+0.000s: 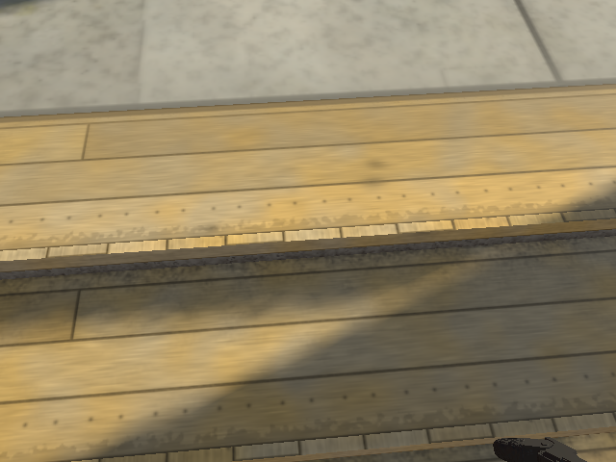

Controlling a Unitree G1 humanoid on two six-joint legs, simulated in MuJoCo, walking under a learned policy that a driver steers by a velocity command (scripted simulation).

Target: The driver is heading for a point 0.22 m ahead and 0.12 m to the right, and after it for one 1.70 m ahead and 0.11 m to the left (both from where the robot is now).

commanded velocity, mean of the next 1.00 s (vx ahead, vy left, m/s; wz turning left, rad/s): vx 0.04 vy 0.00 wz -0.29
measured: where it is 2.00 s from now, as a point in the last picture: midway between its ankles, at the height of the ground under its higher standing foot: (297, 364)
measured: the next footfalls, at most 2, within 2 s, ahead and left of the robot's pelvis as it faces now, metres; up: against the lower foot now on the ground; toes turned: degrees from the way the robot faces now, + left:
right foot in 0.48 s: +0.10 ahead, -0.15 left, +0.00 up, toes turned -21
left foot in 0.78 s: +0.20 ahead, +0.07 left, +0.00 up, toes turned -14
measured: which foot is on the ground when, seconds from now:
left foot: down 0.00-0.50, up 0.52-0.76, down 0.78-1.00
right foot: up 0.00-0.46, down 0.48-1.00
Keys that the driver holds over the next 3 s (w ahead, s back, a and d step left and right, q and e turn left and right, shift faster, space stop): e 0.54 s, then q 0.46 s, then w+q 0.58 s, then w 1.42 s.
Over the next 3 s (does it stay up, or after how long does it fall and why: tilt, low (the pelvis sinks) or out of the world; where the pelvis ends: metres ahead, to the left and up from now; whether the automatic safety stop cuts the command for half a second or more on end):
stays up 1.15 0.20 0.28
